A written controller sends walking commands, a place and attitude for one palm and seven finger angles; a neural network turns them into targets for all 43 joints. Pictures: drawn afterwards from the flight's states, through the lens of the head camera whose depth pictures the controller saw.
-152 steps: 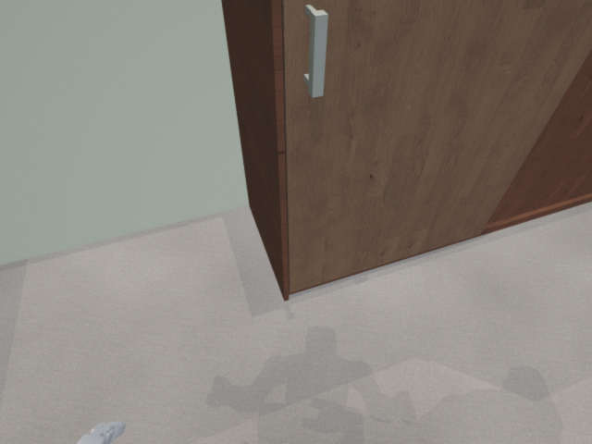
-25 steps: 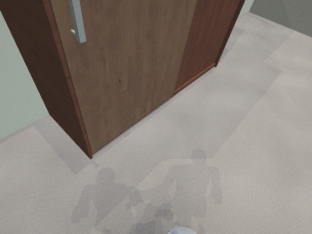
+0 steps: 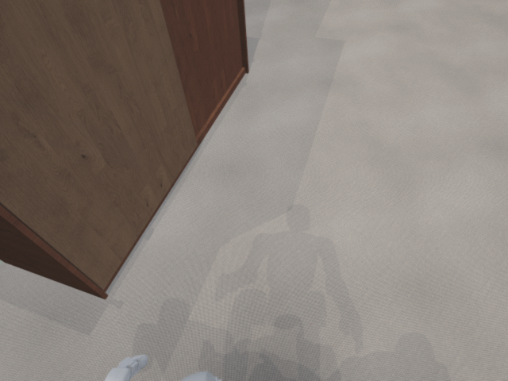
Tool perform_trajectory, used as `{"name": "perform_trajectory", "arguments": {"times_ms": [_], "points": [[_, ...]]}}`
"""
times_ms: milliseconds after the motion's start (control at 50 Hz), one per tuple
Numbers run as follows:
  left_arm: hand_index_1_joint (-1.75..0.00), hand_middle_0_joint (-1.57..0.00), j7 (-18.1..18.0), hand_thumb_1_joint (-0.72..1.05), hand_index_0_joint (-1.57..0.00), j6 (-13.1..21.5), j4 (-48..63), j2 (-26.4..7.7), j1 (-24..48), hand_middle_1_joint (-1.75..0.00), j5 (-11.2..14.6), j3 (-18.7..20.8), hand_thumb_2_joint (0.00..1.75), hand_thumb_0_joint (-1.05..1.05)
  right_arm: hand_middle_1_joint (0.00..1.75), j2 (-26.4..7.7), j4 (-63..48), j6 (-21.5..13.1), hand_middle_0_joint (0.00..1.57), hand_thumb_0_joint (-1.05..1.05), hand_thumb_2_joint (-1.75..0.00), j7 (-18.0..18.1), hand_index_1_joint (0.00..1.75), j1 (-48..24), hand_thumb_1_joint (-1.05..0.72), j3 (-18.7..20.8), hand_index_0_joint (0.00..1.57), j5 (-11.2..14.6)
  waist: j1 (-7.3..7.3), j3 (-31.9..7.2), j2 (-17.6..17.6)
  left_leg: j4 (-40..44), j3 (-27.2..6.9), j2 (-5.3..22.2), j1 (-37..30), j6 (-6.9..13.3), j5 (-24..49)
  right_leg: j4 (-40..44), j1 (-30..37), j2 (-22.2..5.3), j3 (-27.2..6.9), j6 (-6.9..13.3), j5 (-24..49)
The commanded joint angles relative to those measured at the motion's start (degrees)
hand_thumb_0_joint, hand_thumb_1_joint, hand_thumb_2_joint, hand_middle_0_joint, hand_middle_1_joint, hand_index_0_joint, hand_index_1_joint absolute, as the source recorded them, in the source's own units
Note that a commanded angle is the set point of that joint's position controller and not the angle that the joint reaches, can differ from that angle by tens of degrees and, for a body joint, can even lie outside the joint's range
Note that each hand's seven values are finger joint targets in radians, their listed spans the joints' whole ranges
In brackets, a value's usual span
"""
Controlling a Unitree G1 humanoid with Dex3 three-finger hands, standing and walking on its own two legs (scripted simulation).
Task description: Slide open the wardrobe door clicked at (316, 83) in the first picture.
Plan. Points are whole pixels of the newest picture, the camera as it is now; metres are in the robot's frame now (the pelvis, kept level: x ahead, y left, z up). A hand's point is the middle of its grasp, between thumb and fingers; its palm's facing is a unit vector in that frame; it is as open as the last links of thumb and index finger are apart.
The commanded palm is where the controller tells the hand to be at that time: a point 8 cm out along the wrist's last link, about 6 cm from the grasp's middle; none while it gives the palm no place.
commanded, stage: walk to a spot facing it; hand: left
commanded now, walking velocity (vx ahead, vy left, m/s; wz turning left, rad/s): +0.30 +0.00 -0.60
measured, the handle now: out of the picture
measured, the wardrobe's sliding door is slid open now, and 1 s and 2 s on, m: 0.00 0.00 0.00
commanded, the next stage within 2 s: none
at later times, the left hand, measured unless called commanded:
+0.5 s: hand out of the picture +0.12 +0.25 -0.18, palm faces -0.17 -0.97 -0.15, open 7.4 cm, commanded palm none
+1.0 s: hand (237, 226) +0.48 +0.06 -0.17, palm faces -0.59 -0.80 -0.12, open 7.4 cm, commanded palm none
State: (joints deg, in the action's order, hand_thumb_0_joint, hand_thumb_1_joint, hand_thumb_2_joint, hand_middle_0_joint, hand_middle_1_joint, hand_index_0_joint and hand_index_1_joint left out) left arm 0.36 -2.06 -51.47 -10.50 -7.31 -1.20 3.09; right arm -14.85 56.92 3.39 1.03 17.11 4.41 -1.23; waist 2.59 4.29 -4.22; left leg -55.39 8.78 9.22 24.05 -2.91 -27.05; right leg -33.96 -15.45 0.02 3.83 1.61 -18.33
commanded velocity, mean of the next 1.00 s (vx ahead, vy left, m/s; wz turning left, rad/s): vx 0.32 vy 0.00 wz -0.59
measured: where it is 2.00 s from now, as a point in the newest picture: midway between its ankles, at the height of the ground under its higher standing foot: (299, 292)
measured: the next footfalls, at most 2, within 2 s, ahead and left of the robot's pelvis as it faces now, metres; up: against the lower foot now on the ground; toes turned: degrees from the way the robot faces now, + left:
left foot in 0.40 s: +0.18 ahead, +0.13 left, +0.00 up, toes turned -8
right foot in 1.02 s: +0.36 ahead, -0.13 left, +0.00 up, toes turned -43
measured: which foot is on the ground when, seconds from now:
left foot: up 0.00-0.38, down 0.40-1.00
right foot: down 0.00-0.42, up 0.44-1.00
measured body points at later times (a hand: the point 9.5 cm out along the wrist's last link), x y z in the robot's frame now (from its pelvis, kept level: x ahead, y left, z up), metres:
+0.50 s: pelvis +0.11 +0.06 +0.01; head +0.12 +0.10 +0.46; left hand +0.13 +0.30 -0.16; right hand +0.16 -0.21 -0.10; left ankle +0.14 +0.14 -0.73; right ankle +0.01 -0.08 -0.66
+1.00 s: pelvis +0.28 +0.00 -0.01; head +0.33 -0.01 +0.44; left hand +0.51 +0.11 -0.16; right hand +0.05 -0.08 -0.13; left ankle +0.15 +0.14 -0.72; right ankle +0.33 -0.11 -0.71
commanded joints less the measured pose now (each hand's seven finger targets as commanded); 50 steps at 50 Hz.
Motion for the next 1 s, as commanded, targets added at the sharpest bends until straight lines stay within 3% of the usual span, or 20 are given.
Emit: {"name": "perform_trajectory", "arguments": {"times_ms": [0,100,240,300,340,360,380,400,420,440,480,540,580,640,780,840,900,940,960,980], "points": [[-0.30,-0.20,-1.2,0.90,-0.20,1.7,2.2,-11.2,-4.2,-0.30,0.6,3.2,0.90,0.00,0.30,-4.9,-7.0,-2.1,0.20,0.00,-0.90,-1.0,0.30,-5.2,-0.90,0.9,0.20,-1.0,-3.68,-2.3,15.1,-10.0,-6.7,0.2,13.9,-1.4,7.8,21.8,7.7,-13.6,-19.9,6.5,-3.0],[-0.30,-0.20,-0.3,0.90,-0.20,3.5,0.8,-11.7,-8.2,-0.30,0.2,3.1,0.90,0.00,0.30,-3.8,-6.8,-2.9,0.20,0.00,-0.90,-1.6,0.30,-5.6,-0.90,1.1,0.20,-1.0,-3.82,-0.7,11.0,-5.0,-6.1,-1.5,12.4,-2.3,11.5,23.3,5.9,-11.7,-21.3,7.4,-5.9],[-0.30,-0.20,-0.2,0.90,-0.20,4.3,-0.5,-12.0,-12.5,-0.30,-0.4,3.2,0.90,0.00,0.30,-2.6,-10.4,-4.6,0.20,0.00,-0.90,-1.9,0.30,-11.4,-0.90,0.8,0.20,-0.4,-5.63,-0.5,12.8,7.2,-6.6,-3.7,10.3,-1.7,9.0,22.7,7.8,-12.0,-26.3,9.2,-5.9],[-0.30,-0.20,-0.4,0.90,-0.20,4.1,-0.4,-12.5,-11.8,-0.30,-0.5,3.5,0.90,0.00,0.30,-2.1,-11.2,-5.6,0.20,0.00,-0.90,-1.6,0.30,-10.9,-0.90,0.4,0.20,0.1,-5.20,-1.2,13.5,16.0,-6.5,-5.5,1.8,-0.5,6.7,19.7,4.5,-11.8,-26.9,9.2,-1.7],[-0.30,-0.20,-0.3,0.90,-0.20,3.9,-0.4,-11.8,-10.1,-0.30,-0.3,3.6,0.90,0.00,0.30,-2.3,-9.6,-6.3,0.20,0.00,-0.90,-1.0,0.30,-6.2,-0.90,0.4,0.20,0.3,-2.56,-2.4,12.3,25.9,-5.3,-7.3,-11.4,-0.1,10.5,14.7,-2.2,-8.6,-25.3,6.9,-0.6],[-0.30,-0.20,-0.2,0.90,-0.20,3.7,0.1,-10.4,-8.5,-0.30,-0.1,3.5,0.90,0.00,0.30,-4.1,-7.4,-6.8,0.20,0.00,-0.90,-0.2,0.30,0.5,-0.90,0.7,0.20,0.4,0.39,-4.8,7.9,31.5,-6.0,-6.2,-22.9,0.0,11.7,8.2,-8.0,-5.0,-22.2,4.9,-0.7],[-0.30,-0.20,0.4,0.90,-0.20,3.5,0.9,-6.7,-8.8,-0.30,0.5,2.9,0.90,0.00,0.30,-9.5,-5.2,-7.2,0.20,0.00,-0.90,0.6,0.30,7.8,-0.90,1.8,0.20,-0.2,3.43,-9.9,-5.9,37.0,-18.0,5.2,-34.0,1.9,1.4,-7.2,-16.2,1.6,-15.4,2.2,-4.8],[-0.30,-0.20,0.9,0.90,-0.20,3.6,1.9,-4.5,-9.8,-0.30,0.5,2.4,0.90,0.00,0.30,-14.1,-4.7,-7.1,0.20,0.00,-0.90,0.6,0.30,11.9,-0.90,2.5,0.20,-0.5,3.81,-9.8,-17.4,44.4,-35.3,19.1,-35.2,6.2,-9.5,-23.6,-26.6,5.0,-6.4,-1.1,-15.1],[-0.30,-0.20,1.1,0.90,-0.20,3.6,2.3,-6.9,-7.6,-0.30,-0.2,3.0,0.90,0.00,0.30,-13.1,-5.7,-6.5,0.20,0.00,-0.90,0.6,0.30,8.8,-0.90,2.0,0.20,-0.4,3.05,-5.2,-9.8,47.3,-37.6,21.7,-27.1,8.9,-15.0,-29.8,-27.2,0.1,-8.5,-0.9,-12.3],[-0.30,-0.20,1.2,0.90,-0.20,3.2,0.5,-7.5,-8.2,-0.30,-0.7,3.3,0.90,0.00,0.30,-8.9,-6.3,-6.6,0.20,0.00,-0.90,0.8,0.30,4.2,-0.90,1.0,0.20,-0.4,0.69,-2.3,-10.2,48.1,-33.3,18.1,-21.0,7.0,-14.2,-33.9,-25.9,-1.8,-9.0,-1.2,-7.1],[-0.30,-0.20,2.5,0.90,-0.20,2.8,-1.4,-6.6,-8.5,-0.30,-1.1,3.6,0.90,0.00,0.30,-4.4,-6.5,-7.6,0.20,0.00,-0.90,0.8,0.30,0.6,-0.90,-0.6,0.20,-0.2,-1.76,2.4,-2.8,47.8,-20.4,12.3,-15.6,3.8,-2.1,-36.2,-23.8,-3.9,-6.5,-1.6,1.4],[-0.30,-0.20,2.5,0.90,-0.20,1.8,-3.4,-3.5,-11.8,-0.30,-0.9,3.1,0.90,0.00,0.30,-1.6,-4.4,-8.6,0.20,0.00,-0.90,1.3,0.30,3.1,-0.90,-1.1,0.20,0.4,-3.53,0.1,-4.0,43.5,-6.6,7.2,-18.7,-0.8,22.6,-37.8,-22.5,-2.8,-4.8,-2.4,8.2],[-0.30,-0.20,2.2,0.90,-0.20,1.0,-3.6,-2.8,-12.2,-0.30,-0.9,3.2,0.90,0.00,0.30,-0.7,-2.8,-8.9,0.20,0.00,-0.90,1.6,0.30,5.8,-0.90,-1.4,0.20,0.5,-4.00,-0.2,-5.3,42.0,-2.9,6.6,-20.0,-2.2,32.4,-39.5,-24.3,-2.3,-4.7,-2.7,10.0],[-0.30,-0.20,2.1,0.90,-0.20,0.4,-3.0,-2.4,-9.6,-0.30,-0.9,3.2,0.90,0.00,0.30,0.6,-1.3,-9.0,0.20,0.00,-0.90,1.8,0.30,8.2,-0.90,-1.5,0.20,0.6,-3.83,1.0,-4.4,41.8,-0.3,7.1,-21.2,-1.9,36.4,-40.3,-28.2,-2.8,-3.8,-3.0,12.1],[-0.30,-0.20,2.8,0.90,-0.20,0.7,0.7,-0.9,2.9,-0.30,-0.8,2.0,0.90,0.00,0.30,0.7,2.5,-8.8,0.20,0.00,-0.90,1.9,0.30,14.3,-0.90,-2.1,0.20,-0.1,-1.20,5.4,-1.8,42.0,2.4,10.0,-29.2,4.4,42.3,-26.8,-33.7,-4.3,1.5,-2.3,10.9],[-0.30,-0.20,2.9,0.90,-0.20,1.3,1.8,-0.3,8.2,-0.30,-0.6,1.2,0.90,0.00,0.30,0.6,4.3,-8.3,0.20,0.00,-0.90,2.0,0.30,17.7,-0.90,-1.9,0.20,-0.5,0.76,5.5,-1.9,39.8,4.5,9.9,-32.9,5.4,52.7,-16.7,-30.1,-2.6,5.3,-0.6,7.4],[-0.30,-0.20,2.5,0.90,-0.20,2.2,1.1,-1.1,4.0,-0.30,-0.6,1.2,0.90,0.00,0.30,-2.3,3.8,-7.8,0.20,0.00,-0.90,1.7,0.30,15.7,-0.90,-1.0,0.20,-0.3,-2.10,0.6,-3.6,29.4,9.9,10.1,-33.9,5.4,75.8,-7.7,-17.9,2.6,9.6,2.3,3.6],[-0.30,-0.20,1.8,0.90,-0.20,3.0,-1.1,-3.9,-4.6,-0.30,-0.7,2.2,0.90,0.00,0.30,-4.3,2.6,-7.7,0.20,0.00,-0.90,1.3,0.30,13.2,-0.90,-0.3,0.20,0.1,-6.24,-5.1,-5.5,17.4,11.0,10.3,-31.6,4.5,81.5,-3.7,-5.7,4.6,9.7,4.3,3.1],[-0.30,-0.20,1.6,0.90,-0.20,3.7,-2.9,-5.8,-11.0,-0.30,-1.0,2.9,0.90,0.00,0.30,-4.6,1.4,-7.6,0.20,0.00,-0.90,1.0,0.30,11.1,-0.90,-0.4,0.20,0.3,-9.50,-8.4,-5.7,7.1,11.4,9.6,-24.3,3.6,74.0,0.8,6.9,4.5,9.1,5.3,6.0],[-0.30,-0.20,1.3,0.90,-0.20,4.1,-4.8,-10.4,-17.7,-0.30,-1.0,4.0,0.90,0.00,0.30,-2.9,0.0,-7.5,0.20,0.00,-0.90,0.2,0.30,9.8,-0.90,-0.7,0.20,1.2,-12.84,-13.2,1.3,-9.6,11.0,7.4,-9.0,2.2,47.9,3.6,24.3,-4.3,-1.5,9.3,11.6]]}}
